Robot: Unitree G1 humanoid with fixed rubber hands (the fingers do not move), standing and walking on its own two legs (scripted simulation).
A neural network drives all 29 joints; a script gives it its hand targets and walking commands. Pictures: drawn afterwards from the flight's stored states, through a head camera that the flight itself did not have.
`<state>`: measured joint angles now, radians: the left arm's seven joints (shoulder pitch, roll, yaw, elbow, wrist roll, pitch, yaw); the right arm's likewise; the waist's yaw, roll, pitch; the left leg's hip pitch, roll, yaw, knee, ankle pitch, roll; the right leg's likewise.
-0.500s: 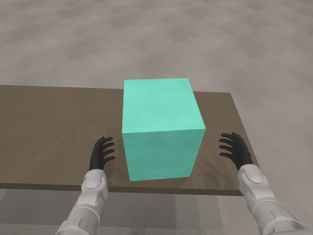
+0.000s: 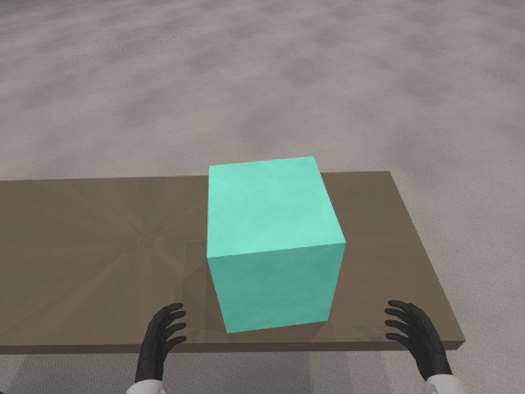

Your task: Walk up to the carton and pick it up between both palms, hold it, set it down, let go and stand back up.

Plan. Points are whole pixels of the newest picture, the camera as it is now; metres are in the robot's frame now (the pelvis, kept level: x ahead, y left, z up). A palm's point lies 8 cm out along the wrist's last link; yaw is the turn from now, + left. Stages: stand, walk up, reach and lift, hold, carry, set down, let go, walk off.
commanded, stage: set down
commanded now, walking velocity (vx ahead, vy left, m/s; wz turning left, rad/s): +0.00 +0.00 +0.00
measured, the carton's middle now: (269, 245) +0.41 +0.00 -0.02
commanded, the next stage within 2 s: let go in 1.98 s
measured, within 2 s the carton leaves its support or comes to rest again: neither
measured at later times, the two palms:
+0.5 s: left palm (141, 380) +0.18 +0.20 -0.03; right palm (410, 383) +0.17 -0.19 -0.05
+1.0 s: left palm out of the picture +0.17 +0.21 -0.07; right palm out of the picture +0.15 -0.20 -0.05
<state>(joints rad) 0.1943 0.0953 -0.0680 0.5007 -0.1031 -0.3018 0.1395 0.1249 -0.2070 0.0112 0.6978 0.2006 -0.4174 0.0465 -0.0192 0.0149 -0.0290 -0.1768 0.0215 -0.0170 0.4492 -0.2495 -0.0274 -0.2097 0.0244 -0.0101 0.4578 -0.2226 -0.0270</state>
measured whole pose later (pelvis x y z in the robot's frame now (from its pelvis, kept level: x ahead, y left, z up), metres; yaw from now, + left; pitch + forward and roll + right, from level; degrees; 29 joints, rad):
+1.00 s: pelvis +0.03 +0.01 +0.01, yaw -2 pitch -5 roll -1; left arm 0.33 0.17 -0.06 0.40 0.00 -0.07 0.10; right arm 0.31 -0.13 0.01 0.65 0.12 -0.28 0.07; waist 0.04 -0.09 0.07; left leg -0.03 0.04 0.02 0.38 -0.27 -0.02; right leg -0.05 0.04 0.02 0.33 -0.21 -0.02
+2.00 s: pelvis +0.02 +0.03 +0.00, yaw -3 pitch -4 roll -1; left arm 0.19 0.21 0.01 0.57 -0.04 0.10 0.01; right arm 0.21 -0.17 -0.02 0.72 -0.05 -0.20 0.01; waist 0.01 0.04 0.07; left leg -0.06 0.02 0.05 0.40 -0.26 0.01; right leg -0.10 0.02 0.04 0.37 -0.20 0.01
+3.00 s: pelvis +0.02 +0.02 +0.00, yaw -1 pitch -2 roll -1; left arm 0.22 0.31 0.02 0.96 0.03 -0.02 0.00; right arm 0.22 -0.34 -0.03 0.95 -0.02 -0.01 0.00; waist 0.00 -0.04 0.01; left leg -0.13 0.01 0.02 0.44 -0.27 0.01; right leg -0.15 0.00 0.00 0.41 -0.22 0.01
